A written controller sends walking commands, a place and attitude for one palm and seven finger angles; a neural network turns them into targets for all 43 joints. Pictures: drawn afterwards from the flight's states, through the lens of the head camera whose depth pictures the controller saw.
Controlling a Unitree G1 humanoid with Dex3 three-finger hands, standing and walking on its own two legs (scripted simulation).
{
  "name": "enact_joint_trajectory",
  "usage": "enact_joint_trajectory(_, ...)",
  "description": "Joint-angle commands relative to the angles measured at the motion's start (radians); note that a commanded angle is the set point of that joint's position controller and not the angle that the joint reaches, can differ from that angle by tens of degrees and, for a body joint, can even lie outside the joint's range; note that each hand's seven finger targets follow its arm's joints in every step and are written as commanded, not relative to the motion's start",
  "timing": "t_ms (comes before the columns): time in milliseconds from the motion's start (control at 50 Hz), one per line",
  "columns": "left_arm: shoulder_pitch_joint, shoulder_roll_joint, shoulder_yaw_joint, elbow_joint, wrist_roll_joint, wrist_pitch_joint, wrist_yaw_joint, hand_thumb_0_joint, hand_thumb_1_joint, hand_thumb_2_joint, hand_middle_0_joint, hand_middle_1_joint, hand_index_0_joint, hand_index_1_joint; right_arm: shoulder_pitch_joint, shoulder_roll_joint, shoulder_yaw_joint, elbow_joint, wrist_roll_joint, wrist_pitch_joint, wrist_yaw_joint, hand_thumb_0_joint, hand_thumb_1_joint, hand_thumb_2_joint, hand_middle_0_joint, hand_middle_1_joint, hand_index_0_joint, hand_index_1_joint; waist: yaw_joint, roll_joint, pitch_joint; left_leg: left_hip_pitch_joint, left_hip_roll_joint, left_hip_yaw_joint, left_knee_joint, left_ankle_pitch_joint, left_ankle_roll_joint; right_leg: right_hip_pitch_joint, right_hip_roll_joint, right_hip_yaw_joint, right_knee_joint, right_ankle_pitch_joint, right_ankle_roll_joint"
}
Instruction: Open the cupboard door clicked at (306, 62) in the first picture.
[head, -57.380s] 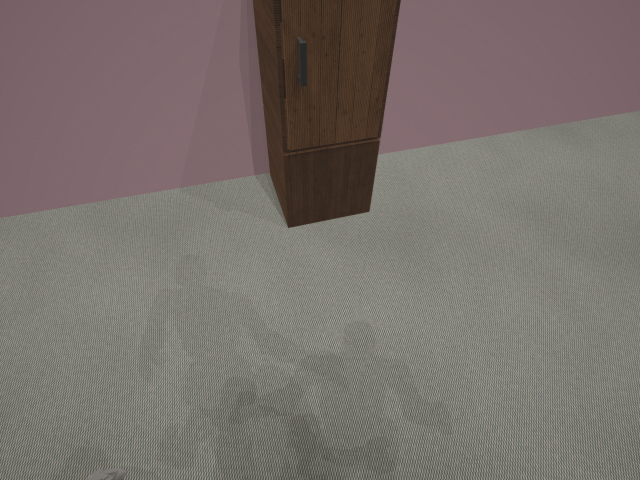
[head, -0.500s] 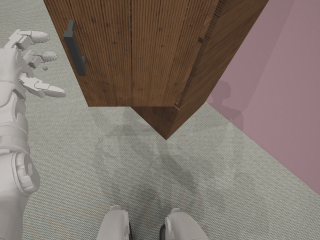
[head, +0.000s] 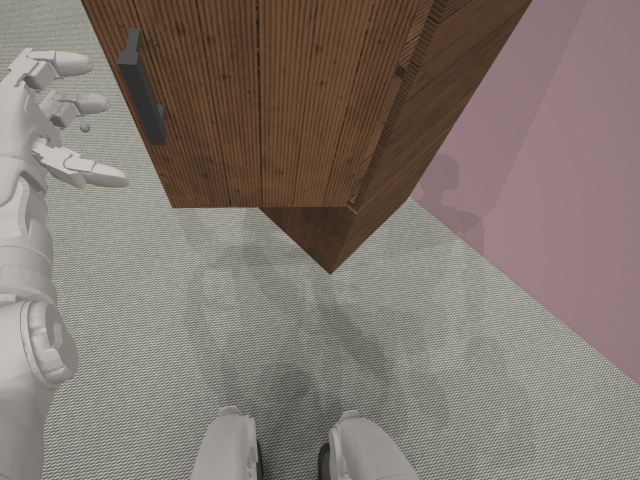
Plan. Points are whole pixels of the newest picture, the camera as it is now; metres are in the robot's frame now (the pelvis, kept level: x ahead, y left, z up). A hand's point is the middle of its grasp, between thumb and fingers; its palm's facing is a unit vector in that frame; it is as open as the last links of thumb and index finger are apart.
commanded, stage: slide the fingers in behind the handle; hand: left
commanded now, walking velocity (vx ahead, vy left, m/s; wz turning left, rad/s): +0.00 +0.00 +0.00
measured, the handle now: (147, 91) +0.57 +0.18 +0.07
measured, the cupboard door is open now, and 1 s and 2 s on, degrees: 48 48 49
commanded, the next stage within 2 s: close the thumb around the handle in 1.46 s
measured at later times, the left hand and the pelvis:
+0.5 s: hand (128, 127) +0.51 +0.19 +0.07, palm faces +0.02 -1.00 -0.01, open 14.0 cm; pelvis +0.00 +0.00 +0.00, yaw +0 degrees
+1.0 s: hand (162, 129) +0.51 +0.16 +0.07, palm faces +0.02 -1.00 -0.02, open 14.0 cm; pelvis +0.00 -0.02 +0.00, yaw +1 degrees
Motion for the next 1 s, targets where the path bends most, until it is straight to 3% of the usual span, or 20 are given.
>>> enact_joint_trajectory(0, -0.428, 0.19, -0.001, -0.224, -0.026, -0.072, 0.007, 0.0, -0.5, 0.3, -0.3, -1.2, -0.3, -1.2, 0.173, -0.195, -0.079, -0.032, -0.003, -0.016, -0.014, 0.0, -0.9, -0.9, 0.2, 0.3, 0.2, 0.3, -0.02, 0.184, -0.494, 0.596, -0.009, -0.108, -0.111, 0.435, -0.013, -0.001, 0.018, 0.034, -0.122, 0.298, -0.01)
enact_joint_trajectory(80, -0.419, 0.208, 0.009, -0.193, -0.007, -0.058, 0.036, 0.0, -0.5, 0.3, -0.3, -1.2, -0.3, -1.2, 0.169, -0.196, -0.076, -0.038, -0.004, -0.012, -0.009, 0.0, -0.9, -0.9, 0.2, 0.3, 0.2, 0.3, -0.019, 0.149, -0.456, 0.538, -0.013, -0.1, -0.118, 0.381, -0.01, 0.02, 0.017, 0.038, -0.131, 0.278, -0.006)
enact_joint_trajectory(120, -0.441, 0.216, 0.019, -0.231, 0.001, -0.077, 0.054, 0.0, -0.5, 0.3, -0.3, -1.2, -0.3, -1.2, 0.169, -0.194, -0.079, -0.04, -0.007, -0.014, -0.009, 0.0, -0.9, -0.9, 0.2, 0.3, 0.2, 0.3, -0.013, 0.166, -0.494, 0.567, -0.012, -0.103, -0.116, 0.406, -0.012, 0.026, 0.016, 0.04, -0.123, 0.294, -0.008)
enact_joint_trajectory(240, -0.404, 0.151, -0.004, -0.26, 0.004, -0.1, 0.086, 0.0, -0.5, 0.3, -0.3, -1.2, -0.3, -1.2, 0.167, -0.183, -0.086, -0.043, -0.011, -0.013, 0.004, 0.0, -0.9, -0.9, 0.2, 0.3, 0.2, 0.3, 0.0, 0.192, -0.534, 0.623, -0.011, -0.105, -0.115, 0.466, -0.022, 0.03, 0.018, 0.034, -0.116, 0.326, -0.01)
enact_joint_trajectory(300, -0.379, 0.147, 0.0, -0.209, 0.006, -0.084, 0.097, 0.0, -0.5, 0.3, -0.3, -1.2, -0.3, -1.2, 0.171, -0.185, -0.084, -0.045, -0.01, -0.008, 0.006, 0.0, -0.9, -0.9, 0.2, 0.3, 0.2, 0.3, -0.01, 0.126, -0.472, 0.561, -0.016, -0.095, -0.119, 0.428, -0.011, 0.053, 0.019, 0.037, -0.126, 0.329, -0.007)
enact_joint_trajectory(360, -0.403, 0.141, -0.011, -0.234, 0.011, -0.086, 0.107, 0.0, -0.5, 0.3, -0.3, -1.2, -0.3, -1.2, 0.161, -0.183, -0.084, -0.048, -0.009, -0.007, 0.006, 0.0, -0.9, -0.9, 0.2, 0.3, 0.2, 0.3, -0.012, 0.138, -0.472, 0.558, -0.016, -0.091, -0.123, 0.409, -0.014, 0.051, 0.015, 0.04, -0.127, 0.321, -0.005)
enact_joint_trajectory(400, -0.417, 0.098, -0.032, -0.268, 0.003, -0.106, 0.112, 0.0, -0.5, 0.3, -0.3, -1.2, -0.3, -1.2, 0.16, -0.175, -0.085, -0.052, -0.011, -0.013, 0.009, 0.0, -0.9, -0.9, 0.2, 0.3, 0.2, 0.3, -0.015, 0.149, -0.497, 0.58, -0.02, -0.092, -0.116, 0.432, -0.012, 0.049, 0.017, 0.041, -0.121, 0.336, -0.008)
enact_joint_trajectory(440, -0.405, 0.116, -0.019, -0.247, 0.006, -0.112, 0.117, 0.0, -0.5, 0.3, -0.3, -1.2, -0.3, -1.2, 0.161, -0.178, -0.086, -0.045, -0.011, -0.011, 0.01, 0.0, -0.9, -0.9, 0.2, 0.3, 0.2, 0.3, -0.01, 0.136, -0.491, 0.571, -0.018, -0.092, -0.117, 0.435, -0.015, 0.06, 0.015, 0.042, -0.121, 0.342, -0.006)
enact_joint_trajectory(500, -0.404, 0.064, -0.051, -0.243, 0.005, -0.114, 0.122, 0.0, -0.5, 0.3, -0.3, -1.2, -0.3, -1.2, 0.16, -0.172, -0.088, -0.046, -0.012, -0.013, 0.013, 0.0, -0.9, -0.9, 0.2, 0.3, 0.2, 0.3, -0.018, 0.124, -0.484, 0.564, -0.022, -0.088, -0.114, 0.423, -0.011, 0.058, 0.014, 0.043, -0.121, 0.343, -0.006)
enact_joint_trajectory(560, -0.409, 0.083, -0.039, -0.219, 0.009, -0.103, 0.134, 0.0, -0.5, 0.3, -0.3, -1.2, -0.3, -1.2, 0.157, -0.174, -0.087, -0.043, -0.009, -0.011, 0.012, 0.0, -0.9, -0.9, 0.2, 0.3, 0.2, 0.3, -0.019, 0.095, -0.461, 0.514, -0.026, -0.078, -0.114, 0.385, -0.006, 0.081, 0.012, 0.051, -0.129, 0.339, -0.001)
enact_joint_trajectory(620, -0.426, 0.07, -0.047, -0.239, 0.015, -0.116, 0.148, 0.0, -0.5, 0.3, -0.3, -1.2, -0.3, -1.2, 0.153, -0.168, -0.087, -0.045, -0.011, -0.015, 0.013, 0.0, -0.9, -0.9, 0.2, 0.3, 0.2, 0.3, -0.015, 0.125, -0.488, 0.531, -0.027, -0.08, -0.11, 0.399, -0.009, 0.075, 0.011, 0.053, -0.119, 0.346, -0.003)
enact_joint_trajectory(660, -0.44, 0.078, -0.044, -0.238, 0.017, -0.118, 0.155, 0.0, -0.5, 0.3, -0.3, -1.2, -0.3, -1.2, 0.153, -0.169, -0.087, -0.043, -0.012, -0.016, 0.014, 0.0, -0.9, -0.9, 0.2, 0.3, 0.2, 0.3, -0.021, 0.102, -0.481, 0.502, -0.03, -0.074, -0.105, 0.368, -0.004, 0.093, 0.01, 0.06, -0.125, 0.338, 0.0)
enact_joint_trajectory(680, -0.426, 0.087, -0.038, -0.244, 0.021, -0.12, 0.158, 0.0, -0.5, 0.3, -0.3, -1.2, -0.3, -1.2, 0.152, -0.168, -0.087, -0.045, -0.012, -0.017, 0.015, 0.0, -0.9, -0.9, 0.2, 0.3, 0.2, 0.3, -0.008, 0.129, -0.491, 0.506, -0.032, -0.072, -0.108, 0.379, -0.007, 0.105, 0.01, 0.061, -0.123, 0.348, -0.003)
enact_joint_trajectory(720, -0.427, 0.062, -0.054, -0.248, 0.02, -0.128, 0.158, 0.0, -0.5, 0.3, -0.3, -1.2, -0.3, -1.2, 0.151, -0.165, -0.088, -0.042, -0.012, -0.019, 0.017, 0.0, -0.9, -0.9, 0.2, 0.3, 0.2, 0.3, -0.01, 0.13, -0.511, 0.53, -0.03, -0.077, -0.105, 0.398, -0.01, 0.091, 0.01, 0.056, -0.114, 0.357, -0.004)
enact_joint_trajectory(760, -0.418, 0.05, -0.058, -0.247, 0.017, -0.126, 0.161, 0.0, -0.5, 0.3, -0.3, -1.2, -0.3, -1.2, 0.148, -0.165, -0.089, -0.045, -0.012, -0.019, 0.019, 0.0, -0.9, -0.9, 0.2, 0.3, 0.2, 0.3, -0.01, 0.124, -0.505, 0.516, -0.033, -0.072, -0.105, 0.383, -0.007, 0.102, 0.01, 0.06, -0.121, 0.352, -0.002)
enact_joint_trajectory(800, -0.403, 0.057, -0.044, -0.213, 0.014, -0.117, 0.168, 0.0, -0.5, 0.3, -0.3, -1.2, -0.3, -1.2, 0.156, -0.167, -0.088, -0.046, -0.012, -0.019, 0.018, 0.0, -0.9, -0.9, 0.2, 0.3, 0.2, 0.3, -0.015, 0.076, -0.477, 0.474, -0.036, -0.068, -0.105, 0.367, -0.001, 0.121, 0.011, 0.063, -0.123, 0.356, 0.0)
enact_joint_trajectory(860, -0.441, 0.049, -0.067, -0.208, 0.024, -0.108, 0.174, 0.0, -0.5, 0.3, -0.3, -1.2, -0.3, -1.2, 0.148, -0.163, -0.086, -0.045, -0.008, -0.02, 0.016, 0.0, -0.9, -0.9, 0.2, 0.3, 0.2, 0.3, -0.028, 0.085, -0.452, 0.43, -0.038, -0.058, -0.101, 0.312, 0.001, 0.115, 0.007, 0.074, -0.131, 0.328, 0.004)
enact_joint_trajectory(920, -0.458, 0.055, -0.053, -0.26, 0.022, -0.13, 0.184, 0.0, -0.5, 0.3, -0.3, -1.2, -0.3, -1.2, 0.153, -0.163, -0.09, -0.042, -0.014, -0.026, 0.018, 0.0, -0.9, -0.9, 0.2, 0.3, 0.2, 0.3, -0.014, 0.123, -0.529, 0.495, -0.036, -0.067, -0.097, 0.371, -0.004, 0.116, 0.006, 0.071, -0.115, 0.361, -0.001)
enact_joint_trajectory(940, -0.442, 0.022, -0.075, -0.242, 0.019, -0.127, 0.183, 0.0, -0.5, 0.3, -0.3, -1.2, -0.3, -1.2, 0.149, -0.159, -0.09, -0.043, -0.013, -0.028, 0.021, 0.0, -0.9, -0.9, 0.2, 0.3, 0.2, 0.3, -0.018, 0.117, -0.517, 0.485, -0.039, -0.063, -0.094, 0.364, -0.004, 0.115, 0.007, 0.072, -0.119, 0.36, 0.0)
enact_joint_trajectory(980, -0.441, 0.027, -0.072, -0.22, 0.023, -0.123, 0.188, 0.0, -0.5, 0.3, -0.3, -1.2, -0.3, -1.2, 0.157, -0.162, -0.091, -0.036, -0.014, -0.027, 0.022, 0.0, -0.9, -0.9, 0.2, 0.3, 0.2, 0.3, -0.022, 0.096, -0.487, 0.47, -0.036, -0.066, -0.1, 0.346, -0.004, 0.112, 0.008, 0.068, -0.123, 0.345, 0.001)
